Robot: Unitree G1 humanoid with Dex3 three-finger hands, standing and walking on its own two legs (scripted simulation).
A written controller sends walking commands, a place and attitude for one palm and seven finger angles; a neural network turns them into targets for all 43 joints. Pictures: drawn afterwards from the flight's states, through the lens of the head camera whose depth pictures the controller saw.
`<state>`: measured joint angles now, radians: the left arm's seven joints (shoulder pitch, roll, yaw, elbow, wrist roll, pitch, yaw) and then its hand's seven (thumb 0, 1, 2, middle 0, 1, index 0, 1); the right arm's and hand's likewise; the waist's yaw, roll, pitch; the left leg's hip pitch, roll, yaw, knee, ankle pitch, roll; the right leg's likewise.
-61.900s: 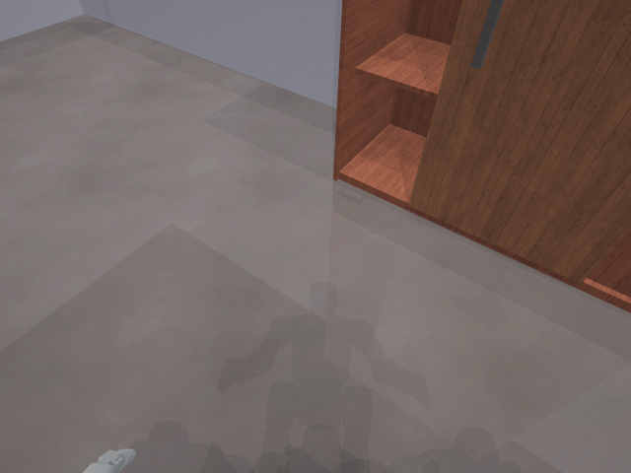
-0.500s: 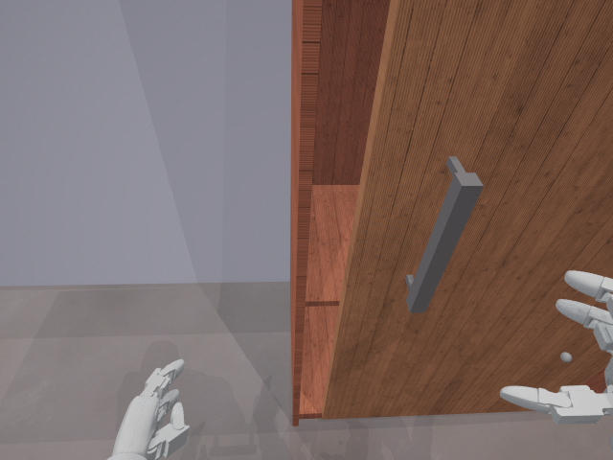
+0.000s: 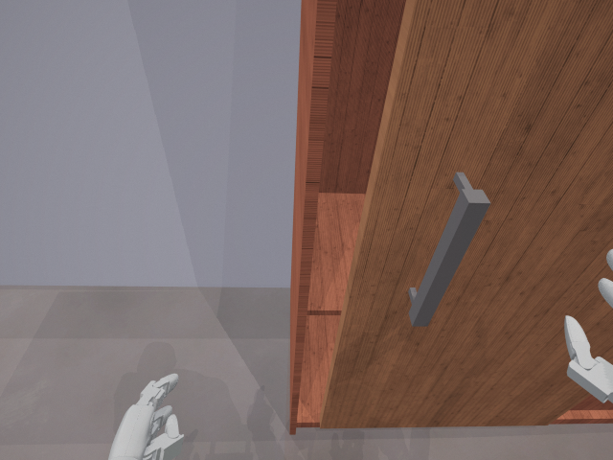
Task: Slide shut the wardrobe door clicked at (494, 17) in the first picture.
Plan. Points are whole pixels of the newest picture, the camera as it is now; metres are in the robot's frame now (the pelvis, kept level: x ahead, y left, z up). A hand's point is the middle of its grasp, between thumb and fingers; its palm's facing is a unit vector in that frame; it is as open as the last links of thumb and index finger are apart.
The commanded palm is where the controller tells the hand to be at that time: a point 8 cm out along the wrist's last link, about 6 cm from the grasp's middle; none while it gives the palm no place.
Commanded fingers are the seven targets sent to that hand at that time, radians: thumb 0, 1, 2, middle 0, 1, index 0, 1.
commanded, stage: draw the hand back to the body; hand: right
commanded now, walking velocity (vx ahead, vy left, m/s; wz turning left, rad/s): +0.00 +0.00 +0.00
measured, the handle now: (437, 256) +0.37 -0.19 +0.09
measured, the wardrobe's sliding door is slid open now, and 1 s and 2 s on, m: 0.07 0.07 0.07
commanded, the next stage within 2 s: step back with the hand held close in 0.38 s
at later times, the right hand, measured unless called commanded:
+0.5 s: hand (582, 366) +0.17 -0.25 +0.16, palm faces +0.46 +0.81 -0.37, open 7.4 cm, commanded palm +0.13 -0.29 +0.18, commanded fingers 0.00 -0.90 -0.90 0.20 0.30 0.20 0.30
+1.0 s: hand out of the picture +0.16 -0.29 +0.16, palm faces +0.40 +0.78 -0.48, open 7.4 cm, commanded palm +0.11 -0.32 +0.18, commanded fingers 0.00 -0.90 -0.90 0.20 0.30 0.20 0.30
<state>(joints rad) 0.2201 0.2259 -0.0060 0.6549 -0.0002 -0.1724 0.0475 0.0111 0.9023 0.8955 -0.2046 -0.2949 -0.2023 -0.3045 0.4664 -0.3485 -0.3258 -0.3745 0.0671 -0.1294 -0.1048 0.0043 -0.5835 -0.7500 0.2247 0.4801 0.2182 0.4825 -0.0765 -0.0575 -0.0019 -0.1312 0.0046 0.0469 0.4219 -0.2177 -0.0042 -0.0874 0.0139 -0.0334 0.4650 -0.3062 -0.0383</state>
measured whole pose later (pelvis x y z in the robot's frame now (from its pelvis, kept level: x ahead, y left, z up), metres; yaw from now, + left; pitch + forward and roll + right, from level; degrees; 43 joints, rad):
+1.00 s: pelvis -0.05 -0.02 -0.01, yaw +2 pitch -1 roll +0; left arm 0.23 0.22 0.01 0.56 0.00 -0.08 0.06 0.01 0.90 0.90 -0.20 -0.29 -0.20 -0.30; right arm 0.51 -0.43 -0.45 -0.46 0.02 -0.25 -0.12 0.01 -0.89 -0.90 0.22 0.30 0.21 0.30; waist -0.02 0.03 0.05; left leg -0.33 0.03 -0.03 0.53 -0.18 -0.04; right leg -0.26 0.04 -0.09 0.56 -0.28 -0.08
